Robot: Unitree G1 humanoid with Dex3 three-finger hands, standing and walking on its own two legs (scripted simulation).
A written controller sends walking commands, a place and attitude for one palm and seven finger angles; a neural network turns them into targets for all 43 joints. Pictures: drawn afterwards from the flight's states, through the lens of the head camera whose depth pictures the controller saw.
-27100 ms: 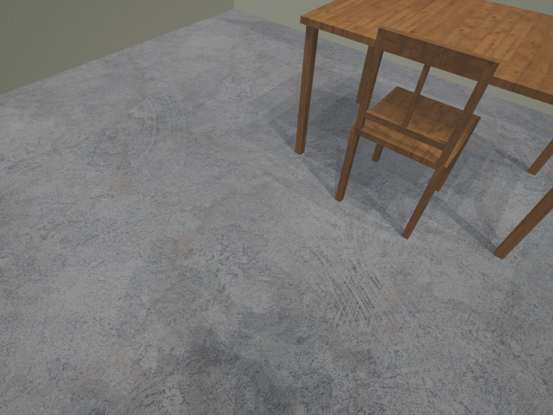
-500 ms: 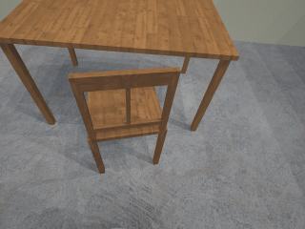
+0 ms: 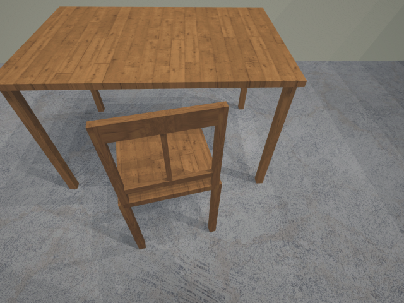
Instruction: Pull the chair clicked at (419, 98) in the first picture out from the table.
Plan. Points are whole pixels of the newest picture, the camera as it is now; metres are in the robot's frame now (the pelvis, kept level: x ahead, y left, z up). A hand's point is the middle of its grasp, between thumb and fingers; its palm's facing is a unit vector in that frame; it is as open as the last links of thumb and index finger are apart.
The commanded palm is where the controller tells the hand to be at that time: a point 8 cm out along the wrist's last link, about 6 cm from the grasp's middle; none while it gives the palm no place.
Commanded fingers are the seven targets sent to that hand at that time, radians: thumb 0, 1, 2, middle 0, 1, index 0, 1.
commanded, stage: let the arm hang, fingers relaxed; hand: left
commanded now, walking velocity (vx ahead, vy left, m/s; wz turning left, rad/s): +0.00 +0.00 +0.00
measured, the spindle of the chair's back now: (166, 157) +0.55 +0.14 -0.13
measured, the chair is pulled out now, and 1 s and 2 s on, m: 0.16 0.16 0.16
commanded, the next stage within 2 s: look to check the result in 0.20 s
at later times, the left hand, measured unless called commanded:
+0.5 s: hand out of the picture +0.00 +0.15 -0.18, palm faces +0.01 -0.98 -0.18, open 7.4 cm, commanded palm none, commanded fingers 0.00 0.90 0.90 -0.20 -0.30 -0.20 -0.30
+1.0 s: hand out of the picture +0.01 +0.14 -0.18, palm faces +0.02 -0.98 -0.18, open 7.4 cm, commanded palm none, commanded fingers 0.00 0.90 0.90 -0.20 -0.30 -0.20 -0.30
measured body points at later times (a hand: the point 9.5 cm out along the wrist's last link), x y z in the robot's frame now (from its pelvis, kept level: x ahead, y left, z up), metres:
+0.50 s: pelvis +0.01 -0.01 +0.00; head +0.02 -0.01 +0.45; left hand +0.00 +0.20 -0.16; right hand +0.00 -0.23 -0.16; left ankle +0.04 +0.10 -0.74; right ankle -0.06 -0.12 -0.74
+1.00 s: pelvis +0.01 -0.02 +0.00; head +0.02 -0.02 +0.45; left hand +0.01 +0.20 -0.16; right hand +0.02 -0.24 -0.16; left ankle +0.04 +0.10 -0.74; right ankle -0.06 -0.12 -0.74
